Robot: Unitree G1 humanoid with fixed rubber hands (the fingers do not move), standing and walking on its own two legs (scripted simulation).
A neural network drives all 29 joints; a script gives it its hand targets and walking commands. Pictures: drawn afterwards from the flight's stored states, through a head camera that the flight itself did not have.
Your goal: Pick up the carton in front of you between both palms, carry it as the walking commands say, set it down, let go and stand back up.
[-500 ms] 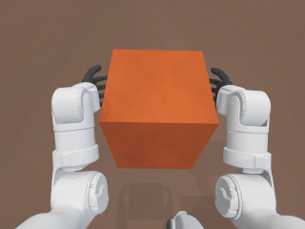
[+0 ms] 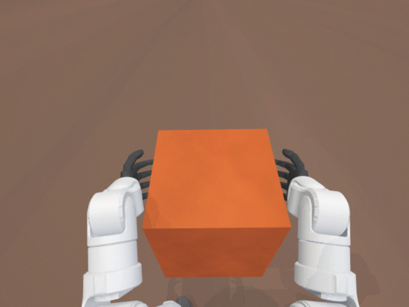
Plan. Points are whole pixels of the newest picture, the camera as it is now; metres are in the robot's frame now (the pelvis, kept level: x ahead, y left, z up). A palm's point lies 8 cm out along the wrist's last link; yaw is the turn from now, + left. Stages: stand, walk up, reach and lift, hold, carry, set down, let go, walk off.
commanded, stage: carry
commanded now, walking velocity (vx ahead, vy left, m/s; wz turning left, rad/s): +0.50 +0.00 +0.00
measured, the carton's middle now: (213, 207) +0.32 +0.00 +0.01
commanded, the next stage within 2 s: none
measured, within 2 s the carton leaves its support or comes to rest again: neither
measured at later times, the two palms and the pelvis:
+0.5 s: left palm (158, 91) +0.59 +0.13 +0.10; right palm (280, 93) +0.58 -0.17 +0.10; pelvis +0.33 -0.01 +0.00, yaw -2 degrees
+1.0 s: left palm (177, 34) +0.89 +0.11 +0.11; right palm (269, 34) +0.89 -0.19 +0.10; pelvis +0.63 -0.04 +0.01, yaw +0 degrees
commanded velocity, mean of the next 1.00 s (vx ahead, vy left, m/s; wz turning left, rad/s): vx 0.50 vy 0.00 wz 0.00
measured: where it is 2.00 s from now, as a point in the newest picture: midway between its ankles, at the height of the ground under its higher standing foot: (215, 181)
